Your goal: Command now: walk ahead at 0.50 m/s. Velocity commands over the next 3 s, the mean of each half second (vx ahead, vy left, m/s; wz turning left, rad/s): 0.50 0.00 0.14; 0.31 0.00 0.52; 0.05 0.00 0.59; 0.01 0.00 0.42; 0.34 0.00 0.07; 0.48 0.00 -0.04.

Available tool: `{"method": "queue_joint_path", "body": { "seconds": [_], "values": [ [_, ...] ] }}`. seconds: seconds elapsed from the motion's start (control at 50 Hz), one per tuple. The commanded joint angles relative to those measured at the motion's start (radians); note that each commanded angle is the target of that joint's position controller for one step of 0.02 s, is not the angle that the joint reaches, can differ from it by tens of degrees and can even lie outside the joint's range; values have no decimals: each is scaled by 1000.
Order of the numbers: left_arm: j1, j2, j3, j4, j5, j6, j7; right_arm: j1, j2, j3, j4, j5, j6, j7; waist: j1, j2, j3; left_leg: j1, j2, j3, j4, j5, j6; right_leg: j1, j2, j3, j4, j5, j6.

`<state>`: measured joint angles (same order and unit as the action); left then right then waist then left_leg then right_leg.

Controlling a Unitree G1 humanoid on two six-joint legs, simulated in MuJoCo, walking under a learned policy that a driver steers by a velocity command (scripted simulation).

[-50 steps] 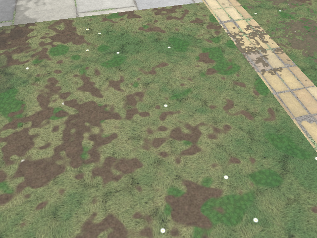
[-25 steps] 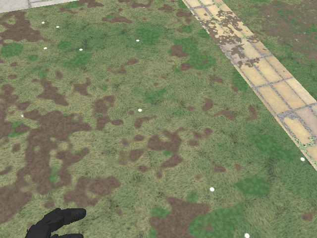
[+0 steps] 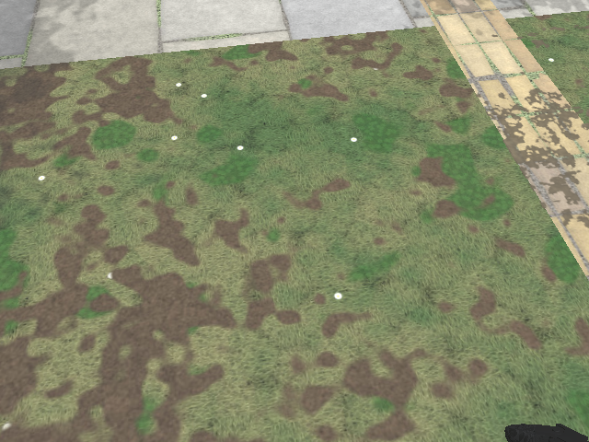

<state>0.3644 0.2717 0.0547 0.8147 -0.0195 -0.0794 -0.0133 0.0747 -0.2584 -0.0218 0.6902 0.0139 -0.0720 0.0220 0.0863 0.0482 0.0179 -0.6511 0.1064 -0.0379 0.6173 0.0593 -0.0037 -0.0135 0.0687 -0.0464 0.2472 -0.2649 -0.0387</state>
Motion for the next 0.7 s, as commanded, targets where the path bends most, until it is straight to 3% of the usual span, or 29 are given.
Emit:
{"method": "queue_joint_path", "body": {
  "seconds": [0.02, 0.06, 0.08, 0.1, 0.12, 0.14, 0.16, 0.18, 0.2, 0.22, 0.28, 0.34, 0.42, 0.5, 0.56, 0.58, 0.6, 0.62, 0.64, 0.66, 0.68, 0.7],
  "values": [
    [18, 182, 46, -28, -8, 5, 8, -102, -93, -25, -99, 4, -22, 18, -15, -104, 46, 22, -23, 8, -73, -63, 36, 6, -318, 157, -29, 271, -154],
    [2, 196, 50, -21, -6, 17, 13, -36, -117, -38, -87, 1, -26, 21, -61, -122, 5, 133, -57, 39, -106, -136, 67, 43, -317, 150, 61, 437, -129],
    [-14, 190, 46, -21, -4, 23, 15, 78, -144, -56, -55, -4, -26, 17, -125, -112, -64, 292, -93, 75, -136, -140, 93, 28, -273, 112, 204, 591, -106],
    [-9, 148, 28, -31, 10, 25, 18, 251, -202, -80, -12, -8, -25, 7, -193, -76, -196, 564, -39, 24, -96, -102, 135, -92, -218, 66, 436, 546, -71],
    [97, 50, -5, -63, 15, 9, 13, 359, -308, -103, -1, -29, -20, 1, -176, 139, -355, 979, 224, -405, -114, -223, 288, -503, -72, 7, 845, 178, 11],
    [88, 60, -8, -50, 10, -12, 9, 402, -252, -90, 9, -11, -16, 4, -197, 229, -430, 1051, 290, -710, -283, -353, 340, -679, -8, 139, 1014, -306, 22],
    [5, 149, 17, -69, -18, -24, 3, 347, -195, -70, 6, -7, -15, 3, -200, 139, -291, 959, 260, -599, -305, -432, 290, -780, -70, 172, 1089, -263, 10],
    [-72, 150, 15, -93, -22, -28, 3, 275, -171, -61, -6, -6, -12, 0, -176, 72, -184, 815, 226, -463, -318, -384, 260, -788, -124, 133, 1061, -171, 1],
    [-112, 139, 14, -100, -4, -25, 6, 214, -144, -53, -8, -13, -12, 3, -146, 14, -105, 674, 186, -370, -349, -297, 247, -755, -161, 117, 997, -96, 3],
    [-101, 130, 19, -97, 6, -15, 9, 178, -119, -45, -13, -21, -18, 4, -108, 29, -75, 579, 152, -306, -382, -227, 234, -692, -193, 125, 940, -40, 6],
    [-68, 89, 14, -89, 20, 8, 15, 168, -126, -49, 1, -12, -33, 7, -65, 36, -55, 469, 104, -224, -446, -96, 258, -613, -196, 108, 859, 26, 36],
    [-179, 74, 7, -128, 30, 6, 20, 209, -154, -60, 26, -6, -29, -10, -84, 2, -12, 472, 85, -172, -473, -29, 261, -664, -189, 107, 670, 153, 69],
    [-323, 50, -3, -159, 20, -11, 5, 274, -181, -70, 53, 5, -12, -28, -133, 15, 9, 473, 49, -130, -458, -76, 222, -592, -138, 96, 397, 333, 86],
    [-426, 70, 1, -190, 8, -29, -15, 334, -189, -76, 76, 14, 5, -36, -162, 27, 25, 526, 82, -197, -391, -137, 214, -547, -108, 112, 278, 326, 75],
    [-382, 111, 17, -183, 6, -42, -19, 321, -200, -85, 73, 11, 18, -44, -121, 59, 6, 557, 103, -261, -306, -131, 187, -443, -96, 113, 225, 226, 44],
    [-312, 125, 27, -162, 7, -46, -16, 309, -189, -83, 69, 9, 23, -45, -82, 61, -22, 542, 79, -255, -241, -87, 169, -340, -88, 94, 191, 208, 25],
    [-193, 164, 46, -134, 16, -50, -8, 306, -151, -70, 60, 3, 24, -43, -28, 39, -108, 487, 16, -220, -88, -48, 138, -145, -119, 108, 189, 203, -11],
    [-21, 231, 63, -115, 28, -48, 2, 304, -86, -46, 28, -18, 23, -42, 35, -94, -273, 326, -66, -142, 221, -249, 97, 136, -308, 291, 216, 173, -70],
    [1, 293, 76, -98, 37, -32, 0, 441, -20, -29, -5, 9, 7, -40, -44, -407, -361, -31, -187, -58, 532, -675, 34, 393, -514, 717, 123, 86, -227],
    [-34, 188, 53, -118, 30, -28, 0, 408, -134, -54, 17, 25, 7, -46, -20, -283, -292, -123, -124, -128, 657, -650, 16, 326, -498, 737, 84, 61, -220],
    [-93, 129, 35, -131, 29, -25, 4, 317, -187, -72, 3, 22, 16, -48, -16, -192, -185, -127, -95, -117, 676, -576, 6, 207, -462, 541, 100, 239, -185],
    [-153, 103, 25, -134, 34, -21, 3, 285, -181, -77, -2, 11, 28, -53, -47, -126, -139, -76, -63, -91, 660, -527, -10, 91, -417, 400, 105, 452, -166]
  ]
}}
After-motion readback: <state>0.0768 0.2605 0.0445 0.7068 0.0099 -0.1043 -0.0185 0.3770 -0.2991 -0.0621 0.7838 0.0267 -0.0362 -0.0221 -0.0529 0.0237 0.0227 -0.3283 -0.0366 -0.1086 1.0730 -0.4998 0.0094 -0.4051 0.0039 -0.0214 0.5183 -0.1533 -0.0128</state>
